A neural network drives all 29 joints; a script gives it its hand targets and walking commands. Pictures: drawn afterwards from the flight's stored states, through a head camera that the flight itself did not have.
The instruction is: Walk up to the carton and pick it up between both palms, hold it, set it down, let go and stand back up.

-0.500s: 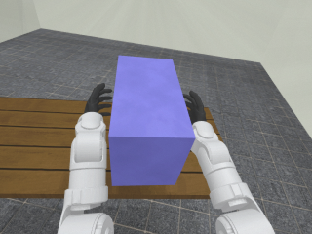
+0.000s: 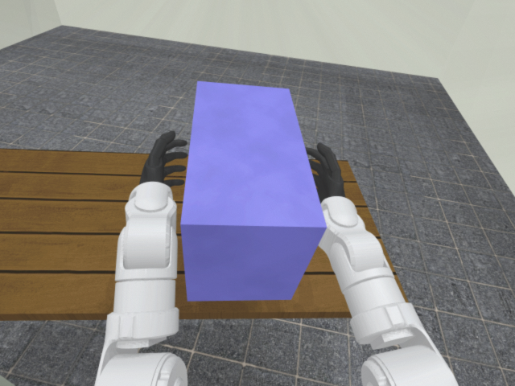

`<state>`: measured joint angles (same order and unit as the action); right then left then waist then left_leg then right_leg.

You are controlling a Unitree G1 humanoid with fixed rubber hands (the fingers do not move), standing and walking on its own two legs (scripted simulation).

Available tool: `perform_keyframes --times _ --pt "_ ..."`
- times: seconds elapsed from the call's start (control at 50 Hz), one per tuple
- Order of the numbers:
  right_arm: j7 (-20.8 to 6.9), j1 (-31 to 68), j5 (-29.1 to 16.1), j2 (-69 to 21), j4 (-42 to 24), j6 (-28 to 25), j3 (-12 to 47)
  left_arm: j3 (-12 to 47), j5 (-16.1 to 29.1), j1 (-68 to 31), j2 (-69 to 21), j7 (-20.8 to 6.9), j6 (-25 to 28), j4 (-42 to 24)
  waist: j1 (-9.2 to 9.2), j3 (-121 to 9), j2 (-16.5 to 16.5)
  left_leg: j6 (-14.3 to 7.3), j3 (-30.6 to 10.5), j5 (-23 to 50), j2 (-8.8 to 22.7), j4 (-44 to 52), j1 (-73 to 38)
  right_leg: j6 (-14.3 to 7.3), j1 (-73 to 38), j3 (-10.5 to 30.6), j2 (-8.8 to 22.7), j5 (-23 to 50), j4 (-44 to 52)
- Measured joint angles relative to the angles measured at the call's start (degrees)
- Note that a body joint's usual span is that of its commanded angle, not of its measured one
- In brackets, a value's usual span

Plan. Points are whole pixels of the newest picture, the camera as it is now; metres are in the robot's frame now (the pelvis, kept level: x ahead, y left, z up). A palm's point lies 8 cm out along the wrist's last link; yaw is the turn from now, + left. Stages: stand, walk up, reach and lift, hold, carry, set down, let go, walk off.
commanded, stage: hold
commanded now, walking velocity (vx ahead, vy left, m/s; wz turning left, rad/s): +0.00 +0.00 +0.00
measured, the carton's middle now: (242, 186) +0.42 +0.01 +0.13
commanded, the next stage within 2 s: none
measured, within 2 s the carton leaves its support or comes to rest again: neither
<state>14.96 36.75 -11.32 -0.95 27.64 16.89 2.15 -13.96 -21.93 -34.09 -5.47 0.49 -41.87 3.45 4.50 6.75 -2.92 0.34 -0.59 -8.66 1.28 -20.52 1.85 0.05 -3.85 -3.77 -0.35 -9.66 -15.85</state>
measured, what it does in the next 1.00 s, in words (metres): stands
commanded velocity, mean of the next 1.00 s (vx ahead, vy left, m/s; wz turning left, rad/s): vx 0.00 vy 0.00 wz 0.00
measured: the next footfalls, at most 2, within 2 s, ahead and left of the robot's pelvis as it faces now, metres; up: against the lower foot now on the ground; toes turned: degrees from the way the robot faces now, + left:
none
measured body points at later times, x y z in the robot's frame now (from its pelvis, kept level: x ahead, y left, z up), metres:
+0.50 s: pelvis +0.00 +0.00 +0.00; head -0.03 +0.03 +0.45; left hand +0.37 +0.14 +0.19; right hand +0.37 -0.12 +0.17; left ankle +0.04 +0.12 -0.75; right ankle +0.00 -0.12 -0.75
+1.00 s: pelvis +0.00 +0.00 +0.00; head -0.03 +0.03 +0.45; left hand +0.38 +0.14 +0.18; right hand +0.37 -0.12 +0.16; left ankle +0.04 +0.12 -0.75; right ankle +0.00 -0.12 -0.75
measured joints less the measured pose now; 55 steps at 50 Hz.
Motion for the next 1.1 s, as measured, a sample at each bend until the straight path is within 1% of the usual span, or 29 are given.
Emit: perform_keyframes --times 0.08,0.2,0.36,0.5,0.62,0.84,0.96,1.02,1.1 --pt "0.42 0.03 0.19 0.18 -1.82 0.32 0.55 0.31 0.73 0.45 0.25 0.33 0.30 -1.55 0.17 -0.16 -0.01 0.00 -0.32 -0.10 -0.14 -0.04 0.17 0.01 0.14 -0.32 0.11 -0.31 -0.23" --pt "0.25 -0.17 0.69 -0.29 -1.01 0.93 0.43 -0.34 -0.27 0.48 -0.07 -0.56 -0.90 -1.56 0.51 -0.29 -0.53 0.00 -0.31 0.07 -0.32 0.86 -1.01 0.03 -0.85 -0.33 0.28 -0.42 0.22" --pt "1.04 -1.56 -0.86 0.68 -3.13 1.48 1.88 0.38 -0.29 1.83 -0.43 -0.76 -1.14 -3.02 0.69 0.05 -0.22 -0.12 -0.05 -0.51 -0.21 -0.04 -1.17 0.18 -1.26 -0.06 0.19 -0.43 0.12" --pt "0.67 -0.67 0.08 0.20 -2.15 1.21 0.78 0.09 -0.30 0.38 -0.17 -0.69 -1.22 -1.96 -0.03 -0.39 -0.23 -0.24 0.39 0.11 -0.25 0.47 -0.80 0.17 -0.40 0.37 0.28 -0.05 -0.09" --pt "-0.34 0.91 1.56 -0.64 0.24 0.95 -1.09 -1.01 -0.97 -1.62 -0.22 -0.86 -1.42 0.01 -0.61 -0.25 -0.59 -0.33 0.57 0.81 -0.27 1.17 -0.68 0.14 0.04 0.54 0.32 0.38 0.02" --pt "-0.83 0.99 2.23 -1.06 0.63 0.09 -2.15 -0.35 -0.49 -1.44 0.15 -0.33 -0.24 0.80 0.17 -0.82 -0.94 -0.17 0.15 0.71 -0.24 0.60 0.06 0.07 0.49 0.13 0.25 0.33 -0.21" --pt "-1.55 1.41 3.09 -1.17 3.22 -0.25 -2.74 -1.32 -1.96 -2.37 -0.53 -0.69 -0.56 2.76 -0.18 -0.34 -0.94 -0.26 0.61 0.78 -0.26 1.37 -1.16 0.07 -0.22 0.57 0.32 0.14 -0.19" --pt "-1.19 0.85 2.31 -0.77 2.77 -0.34 -1.65 -1.04 -1.78 -1.61 -0.53 -0.78 -0.85 1.91 -0.15 -0.07 -0.61 -0.22 0.55 0.65 -0.21 1.12 -0.88 0.10 -0.13 0.52 0.26 0.17 -0.08" --pt "0.21 0.06 0.64 0.12 -0.22 -0.56 0.21 0.10 -0.21 -0.12 0.08 -0.50 0.05 -0.30 0.24 0.18 -0.16 -0.16 0.01 0.25 -0.18 0.22 -0.23 0.17 -0.18 0.00 0.17 0.17 0.09"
